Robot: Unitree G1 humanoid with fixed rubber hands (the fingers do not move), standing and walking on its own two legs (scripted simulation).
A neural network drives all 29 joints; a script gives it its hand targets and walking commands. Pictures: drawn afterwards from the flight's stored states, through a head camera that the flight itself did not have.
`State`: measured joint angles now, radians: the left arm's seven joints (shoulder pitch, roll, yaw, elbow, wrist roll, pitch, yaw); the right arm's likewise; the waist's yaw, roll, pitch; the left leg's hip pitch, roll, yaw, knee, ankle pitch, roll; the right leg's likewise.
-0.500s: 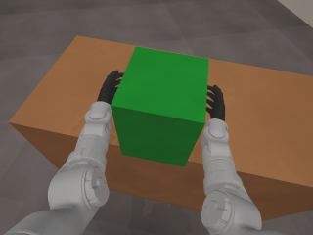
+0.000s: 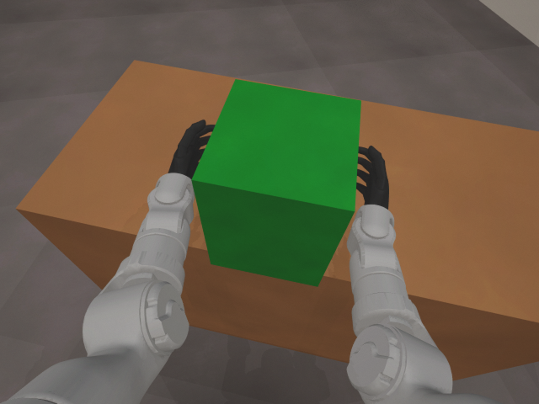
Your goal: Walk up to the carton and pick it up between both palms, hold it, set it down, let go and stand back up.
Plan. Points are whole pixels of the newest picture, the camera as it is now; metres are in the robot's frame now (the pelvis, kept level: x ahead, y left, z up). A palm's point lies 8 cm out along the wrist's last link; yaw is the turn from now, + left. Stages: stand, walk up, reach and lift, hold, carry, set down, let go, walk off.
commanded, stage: reach and lift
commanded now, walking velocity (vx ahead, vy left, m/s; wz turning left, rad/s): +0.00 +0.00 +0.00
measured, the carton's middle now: (279, 189) +0.43 -0.03 +0.02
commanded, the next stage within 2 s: none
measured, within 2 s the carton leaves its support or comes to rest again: leaves its support in 0.86 s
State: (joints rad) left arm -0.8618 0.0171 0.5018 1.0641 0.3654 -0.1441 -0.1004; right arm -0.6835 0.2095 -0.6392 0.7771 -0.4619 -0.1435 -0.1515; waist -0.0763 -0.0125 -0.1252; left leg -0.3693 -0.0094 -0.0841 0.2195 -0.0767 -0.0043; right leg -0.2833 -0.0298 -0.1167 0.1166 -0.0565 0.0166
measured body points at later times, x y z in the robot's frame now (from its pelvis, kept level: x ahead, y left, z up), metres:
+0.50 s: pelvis +0.01 -0.01 +0.00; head +0.06 +0.01 +0.45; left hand +0.45 +0.11 +0.07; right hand +0.40 -0.18 +0.06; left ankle +0.00 +0.12 -0.75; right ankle -0.02 -0.13 -0.75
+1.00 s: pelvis +0.00 +0.00 +0.00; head +0.04 +0.03 +0.45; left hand +0.45 +0.09 +0.08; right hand +0.38 -0.20 +0.07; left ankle +0.00 +0.12 -0.75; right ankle -0.02 -0.13 -0.75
